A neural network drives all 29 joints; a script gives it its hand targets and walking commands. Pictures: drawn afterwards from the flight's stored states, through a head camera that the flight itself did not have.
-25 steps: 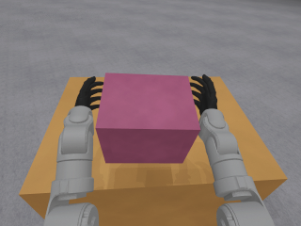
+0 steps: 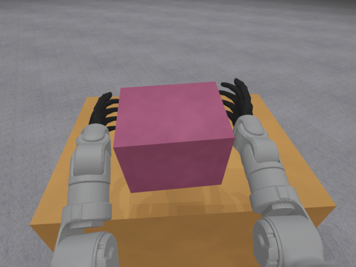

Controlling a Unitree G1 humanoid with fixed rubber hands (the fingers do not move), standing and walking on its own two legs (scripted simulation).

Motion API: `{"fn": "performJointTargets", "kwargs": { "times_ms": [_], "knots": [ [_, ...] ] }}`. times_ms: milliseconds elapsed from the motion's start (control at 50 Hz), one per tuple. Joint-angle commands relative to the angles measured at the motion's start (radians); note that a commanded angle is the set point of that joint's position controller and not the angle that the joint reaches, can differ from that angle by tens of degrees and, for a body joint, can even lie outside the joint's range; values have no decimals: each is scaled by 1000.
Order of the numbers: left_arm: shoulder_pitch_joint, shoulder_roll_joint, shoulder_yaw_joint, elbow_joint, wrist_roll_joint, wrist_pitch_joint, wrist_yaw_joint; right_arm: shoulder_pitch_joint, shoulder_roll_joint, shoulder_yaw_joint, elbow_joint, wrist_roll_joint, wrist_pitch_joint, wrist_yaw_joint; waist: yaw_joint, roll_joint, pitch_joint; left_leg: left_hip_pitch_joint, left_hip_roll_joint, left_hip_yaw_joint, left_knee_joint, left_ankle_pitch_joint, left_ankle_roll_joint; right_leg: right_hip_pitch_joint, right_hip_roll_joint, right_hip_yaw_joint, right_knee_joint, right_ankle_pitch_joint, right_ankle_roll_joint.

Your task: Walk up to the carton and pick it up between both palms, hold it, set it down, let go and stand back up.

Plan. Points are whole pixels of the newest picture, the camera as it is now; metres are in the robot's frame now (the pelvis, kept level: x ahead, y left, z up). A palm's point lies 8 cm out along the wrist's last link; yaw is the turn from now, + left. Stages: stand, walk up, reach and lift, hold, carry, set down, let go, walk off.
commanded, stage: hold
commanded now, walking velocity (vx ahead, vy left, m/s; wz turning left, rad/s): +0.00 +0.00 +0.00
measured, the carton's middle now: (172, 137) +0.37 +0.01 +0.14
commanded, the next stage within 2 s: none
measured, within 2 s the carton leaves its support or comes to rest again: neither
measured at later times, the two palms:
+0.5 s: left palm (102, 123) +0.37 +0.16 +0.18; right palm (241, 121) +0.38 -0.15 +0.18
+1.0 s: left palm (99, 126) +0.37 +0.16 +0.18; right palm (240, 115) +0.38 -0.14 +0.20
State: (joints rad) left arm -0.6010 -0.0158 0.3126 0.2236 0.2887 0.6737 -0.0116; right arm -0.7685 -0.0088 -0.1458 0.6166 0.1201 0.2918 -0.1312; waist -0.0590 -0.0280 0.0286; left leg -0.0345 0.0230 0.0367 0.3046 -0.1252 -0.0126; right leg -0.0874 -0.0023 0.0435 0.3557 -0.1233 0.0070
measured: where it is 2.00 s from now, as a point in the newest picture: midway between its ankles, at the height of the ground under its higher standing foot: outside the picture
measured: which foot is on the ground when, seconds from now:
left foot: down 0.00-1.00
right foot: down 0.00-1.00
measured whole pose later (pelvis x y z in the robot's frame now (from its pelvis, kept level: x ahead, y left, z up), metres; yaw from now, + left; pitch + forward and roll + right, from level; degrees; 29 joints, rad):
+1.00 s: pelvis +0.00 +0.00 +0.00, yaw +0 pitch -8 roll +1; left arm -0.63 -0.02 0.34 0.27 0.29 0.64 -0.02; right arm -0.78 0.00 -0.16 0.66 0.11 0.24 -0.13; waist -0.06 -0.03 0.03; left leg -0.03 0.02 0.04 0.30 -0.12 -0.01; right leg -0.09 0.00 0.04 0.36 -0.12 0.01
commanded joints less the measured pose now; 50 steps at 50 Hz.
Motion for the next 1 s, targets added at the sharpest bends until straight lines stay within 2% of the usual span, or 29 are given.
{"fn": "performJointTargets", "kwargs": {
  "times_ms": [0, 80, 140, 160, 200, 240, 280, 300, 320, 340, 360, 400, 420, 480, 520, 540, 600, 620, 680, 740, 760, 780, 820, 840, 860, 880, 920, 940, 980],
  "knots": [
    [-861, -443, -354, -35, -116, -144, -154, -646, 547, 264, -97, -68, -79, 171, -9, -22, -347, -48, -60, 49, -112, -145, 51, 63, 30, -93, -128, -198, 17],
    [-852, -448, -400, -196, -138, -170, -139, -622, 590, 386, -190, 15, -97, 141, 1, 0, -496, 19, -75, 43, -67, 45, 33, 177, 33, -98, -95, 56, 38],
    [-752, -476, -456, -214, -160, -147, -140, -638, 549, 455, -322, 72, -102, 115, -3, 12, -556, 78, -75, 30, -32, 170, 9, 235, 47, -110, -83, 232, 41],
    [-745, -479, -500, -289, -182, -154, -135, -596, 554, 498, -366, 92, -100, 104, -24, 24, -602, 101, -81, 25, -6, 246, 0, 271, 57, -111, -66, 339, 41],
    [-710, -485, -544, -406, -199, -151, -121, -560, 543, 559, -454, 152, -92, 82, -21, 60, -648, 150, -93, 9, 43, 394, -25, 325, 60, -104, -33, 531, 53],
    [-678, -488, -596, -456, -215, -133, -116, -525, 518, 575, -512, 184, -79, 65, -51, 112, -586, 199, -92, -8, 70, 494, -52, 265, 71, -111, -30, 553, 49],
    [-648, -494, -605, -472, -222, -117, -121, -541, 496, 581, -589, 200, -69, 52, -39, 94, -584, 209, -86, -8, 73, 520, -57, 258, 78, -115, -34, 552, 56],
    [-611, -476, -589, -462, -202, -98, -128, -496, 491, 580, -563, 198, -53, 48, -43, 88, -587, 207, -91, -2, 74, 505, -50, 292, 69, -112, -35, 589, 54],
    [-559, -455, -554, -426, -172, -76, -136, -490, 453, 569, -561, 204, -36, 40, -31, 80, -533, 188, -89, -1, 59, 457, -43, 296, 70, -106, -51, 532, 53],
    [-554, -446, -541, -463, -158, -65, -139, -493, 453, 583, -591, 214, -33, 37, -21, 64, -583, 201, -91, 4, 61, 489, -39, 351, 69, -100, -44, 586, 53],
    [-539, -416, -501, -439, -152, -59, -145, -469, 432, 567, -566, 204, -17, 38, -16, 55, -526, 177, -91, 4, 38, 407, -31, 328, 61, -105, -56, 508, 54],
    [-546, -437, -539, -484, -177, -47, -146, -476, 418, 577, -627, 214, -7, 37, -35, 49, -560, 186, -87, 0, 46, 452, -36, 326, 69, -112, -49, 524, 53],
    [-568, -438, -531, -468, -164, -42, -148, -490, 430, 562, -598, 214, -4, 36, -35, 81, -514, 175, -89, 3, 38, 411, -44, 293, 68, -107, -58, 438, 46],
    [-611, -448, -530, -437, -172, -49, -146, -542, 441, 562, -609, 214, 1, 45, -4, 56, -530, 169, -86, 1, 31, 345, -32, 262, 67, -104, -67, 374, 41],
    [-685, -462, -529, -409, -194, -63, -145, -542, 459, 534, -548, 185, 3, 56, -13, 70, -485, 150, -79, -2, 14, 269, -29, 188, 68, -111, -78, 246, 30],
    [-715, -449, -477, -305, -162, -57, -150, -593, 460, 484, -478, 145, 9, 67, -7, 38, -417, 106, -77, 5, -23, 156, -9, 156, 56, -111, -105, 116, 28],
    [-816, -468, -461, -237, -172, -81, -150, -643, 507, 432, -395, 76, -17, 101, -5, -8, -400, 20, -60, 20, -63, -27, 19, 92, 49, -106, -110, -72, 21],
    [-811, -444, -408, -148, -141, -79, -157, -662, 498, 386, -333, 48, -15, 114, -2, -24, -363, 5, -66, 28, -83, -103, 39, 57, 40, -103, -129, -155, 21],
    [-888, -418, -334, -60, -101, -93, -163, -664, 490, 295, -200, -22, -31, 152, 11, -14, -300, -107, -37, 33, -144, -273, 69, 58, 53, -113, -111, -316, 12],
    [-937, -429, -330, -59, -110, -124, -161, -672, 503, 268, -148, -52, -61, 169, -8, 7, -358, -171, -31, 26, -156, -305, 83, 137, 65, -119, -73, -269, 24],
    [-934, -432, -355, -60, -112, -129, -156, -669, 500, 259, -130, -49, -68, 168, -18, 45, -381, -163, -26, 20, -149, -304, 74, 140, 63, -120, -69, -243, 22],
    [-949, -424, -345, -29, -106, -135, -154, -683, 505, 253, -114, -62, -73, 175, -4, 23, -367, -168, -20, 18, -157, -313, 78, 131, 61, -119, -75, -254, 24],
    [-934, -429, -350, 1, -118, -153, -152, -664, 537, 238, -76, -81, -81, 180, -14, -6, -343, -117, -41, 29, -139, -229, 64, 73, 39, -107, -100, -230, 22],
    [-898, -430, -358, 11, -114, -147, -156, -651, 530, 244, -99, -81, -90, 180, -22, -2, -365, -79, -54, 34, -118, -175, 52, 85, 34, -105, -108, -183, 18],
    [-881, -441, -357, -9, -120, -156, -159, -653, 534, 252, -96, -69, -92, 176, -8, -11, -384, -34, -53, 42, -112, -140, 48, 62, 29, -98, -125, -190, 18],
    [-924, -447, -366, -36, -114, -165, -153, -631, 539, 240, -47, -73, -96, 179, -19, 6, -395, -31, -52, 30, -114, -155, 40, 52, 36, -103, -116, -187, 15],
    [-906, -444, -357, -34, -112, -168, -148, -662, 556, 261, -71, -61, -110, 176, 4, -8, -394, -30, -52, 34, -111, -140, 55, 51, 35, -101, -120, -180, 18],
    [-916, -459, -376, -65, -129, -177, -145, -681, 564, 271, -114, -59, -119, 170, 2, -11, -430, -30, -60, 35, -101, -109, 46, 71, 34, -102, -115, -172, 18],
    [-886, -460, -383, -61, -124, -166, -142, -653, 570, 281, -82, -49, -117, 163, -13, 7, -396, -17, -63, 38, -99, -77, 41, 79, 32, -106, -121, -111, 18]
  ]
}}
